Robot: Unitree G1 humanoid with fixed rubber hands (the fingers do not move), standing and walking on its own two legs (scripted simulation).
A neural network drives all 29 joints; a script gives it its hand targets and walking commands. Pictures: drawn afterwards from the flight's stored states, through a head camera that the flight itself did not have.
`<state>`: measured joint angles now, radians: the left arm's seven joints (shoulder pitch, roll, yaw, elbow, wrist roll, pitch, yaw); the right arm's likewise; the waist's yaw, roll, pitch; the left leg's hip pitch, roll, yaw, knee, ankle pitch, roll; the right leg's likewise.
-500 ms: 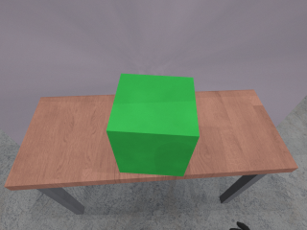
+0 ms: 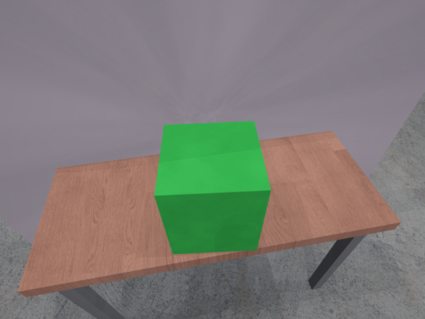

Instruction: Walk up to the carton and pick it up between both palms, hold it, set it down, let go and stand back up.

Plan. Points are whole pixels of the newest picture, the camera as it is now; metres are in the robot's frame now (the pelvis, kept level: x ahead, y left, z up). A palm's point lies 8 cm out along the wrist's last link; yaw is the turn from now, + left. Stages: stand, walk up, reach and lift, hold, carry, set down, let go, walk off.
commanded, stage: walk up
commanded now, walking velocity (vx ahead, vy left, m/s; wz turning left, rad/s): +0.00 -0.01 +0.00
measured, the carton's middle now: (212, 189) +0.43 +0.01 -0.03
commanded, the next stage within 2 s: stand in 1.16 s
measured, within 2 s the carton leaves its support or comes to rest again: neither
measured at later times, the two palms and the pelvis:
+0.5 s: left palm out of the picture -0.06 +0.14 -0.15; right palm out of the picture -0.05 -0.24 -0.15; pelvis +0.00 -0.04 +0.00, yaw +1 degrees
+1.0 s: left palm out of the picture -0.03 +0.13 -0.14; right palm out of the picture -0.02 -0.25 -0.16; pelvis +0.03 -0.05 +0.00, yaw +0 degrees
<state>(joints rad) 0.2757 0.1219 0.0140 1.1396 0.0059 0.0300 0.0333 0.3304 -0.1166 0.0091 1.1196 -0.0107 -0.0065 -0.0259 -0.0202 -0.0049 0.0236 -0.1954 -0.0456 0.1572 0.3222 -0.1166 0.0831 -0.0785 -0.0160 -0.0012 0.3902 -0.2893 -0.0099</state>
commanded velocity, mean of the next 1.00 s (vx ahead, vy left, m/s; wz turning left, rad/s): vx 0.00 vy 0.00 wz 0.00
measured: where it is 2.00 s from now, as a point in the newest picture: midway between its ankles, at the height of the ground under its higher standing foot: outside the picture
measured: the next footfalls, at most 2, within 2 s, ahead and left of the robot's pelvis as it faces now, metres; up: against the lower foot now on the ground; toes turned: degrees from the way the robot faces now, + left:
none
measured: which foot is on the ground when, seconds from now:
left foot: down 0.00-1.00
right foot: down 0.00-1.00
